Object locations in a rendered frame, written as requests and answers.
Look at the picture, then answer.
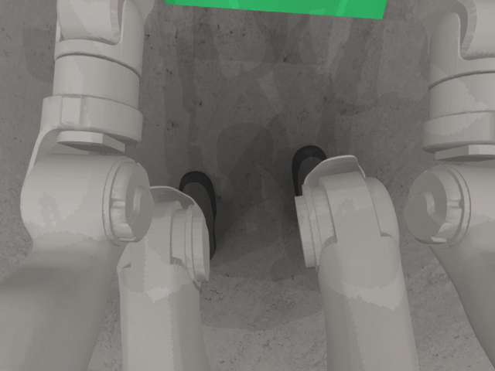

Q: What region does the robot right upper arm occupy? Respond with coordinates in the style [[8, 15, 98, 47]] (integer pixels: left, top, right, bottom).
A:
[[404, 165, 495, 369]]

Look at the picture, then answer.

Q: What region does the robot left upper arm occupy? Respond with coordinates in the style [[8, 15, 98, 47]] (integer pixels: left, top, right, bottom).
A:
[[0, 153, 155, 371]]

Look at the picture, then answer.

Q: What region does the carton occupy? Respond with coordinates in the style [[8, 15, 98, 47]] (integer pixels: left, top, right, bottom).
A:
[[165, 0, 387, 19]]

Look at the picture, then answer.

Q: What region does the left robot foot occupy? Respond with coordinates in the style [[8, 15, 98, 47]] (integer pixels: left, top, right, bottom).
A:
[[179, 171, 217, 260]]

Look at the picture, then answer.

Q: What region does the robot right forearm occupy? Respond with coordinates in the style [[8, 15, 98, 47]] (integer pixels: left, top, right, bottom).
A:
[[417, 0, 495, 167]]

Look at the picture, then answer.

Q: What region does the robot right shin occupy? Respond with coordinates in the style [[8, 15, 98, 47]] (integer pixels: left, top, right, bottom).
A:
[[303, 155, 399, 246]]

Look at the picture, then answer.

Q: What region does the robot left forearm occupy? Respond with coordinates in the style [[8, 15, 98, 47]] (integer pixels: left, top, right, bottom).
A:
[[20, 0, 155, 226]]

